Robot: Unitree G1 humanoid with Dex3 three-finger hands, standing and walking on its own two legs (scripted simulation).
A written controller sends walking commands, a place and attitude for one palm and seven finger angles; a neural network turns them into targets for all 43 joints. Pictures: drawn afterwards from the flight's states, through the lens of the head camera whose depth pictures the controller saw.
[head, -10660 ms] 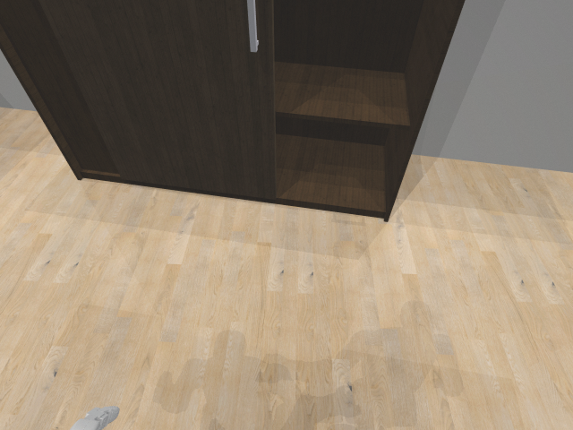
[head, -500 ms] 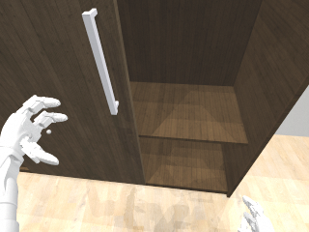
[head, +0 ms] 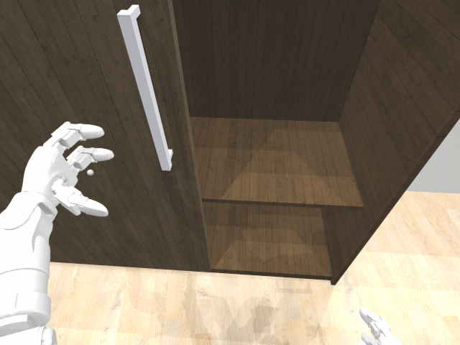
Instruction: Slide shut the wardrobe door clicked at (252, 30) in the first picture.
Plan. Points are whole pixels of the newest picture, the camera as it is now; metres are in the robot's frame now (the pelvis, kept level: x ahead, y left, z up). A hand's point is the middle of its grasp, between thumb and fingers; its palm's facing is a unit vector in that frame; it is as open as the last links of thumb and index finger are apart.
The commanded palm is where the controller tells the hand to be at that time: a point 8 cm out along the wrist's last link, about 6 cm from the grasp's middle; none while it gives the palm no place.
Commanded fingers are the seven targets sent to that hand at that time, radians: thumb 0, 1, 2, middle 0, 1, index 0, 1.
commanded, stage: move the hooked fingers beside the handle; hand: left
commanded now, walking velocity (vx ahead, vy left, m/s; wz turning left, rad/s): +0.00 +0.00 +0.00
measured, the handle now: (153, 102) +0.51 +0.17 +0.17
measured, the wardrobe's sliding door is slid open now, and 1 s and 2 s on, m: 0.52 0.52 0.52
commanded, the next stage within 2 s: feel for the door with the fingertips in 1.58 s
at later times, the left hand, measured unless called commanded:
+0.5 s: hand (111, 148) +0.41 +0.23 +0.14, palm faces -0.01 -1.00 -0.04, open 14.0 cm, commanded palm +0.40 +0.29 +0.13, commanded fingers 0.00 -0.50 0.30 -0.30 -1.20 -0.30 -1.20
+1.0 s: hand (121, 134) +0.45 +0.23 +0.14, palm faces -0.01 -1.00 -0.04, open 14.0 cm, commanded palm +0.42 +0.28 +0.13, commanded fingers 0.00 -0.50 0.30 -0.30 -1.20 -0.30 -1.20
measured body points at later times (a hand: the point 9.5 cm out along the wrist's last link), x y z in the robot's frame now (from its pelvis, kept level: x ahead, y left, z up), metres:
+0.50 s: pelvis +0.00 +0.00 +0.00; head +0.03 +0.00 +0.45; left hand +0.41 +0.29 +0.14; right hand +0.09 -0.27 -0.11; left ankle +0.04 +0.09 -0.73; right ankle -0.03 -0.11 -0.73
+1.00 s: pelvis +0.01 -0.01 -0.01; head +0.05 -0.02 +0.44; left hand +0.45 +0.28 +0.14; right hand +0.05 -0.29 -0.12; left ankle +0.04 +0.09 -0.73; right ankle -0.03 -0.11 -0.73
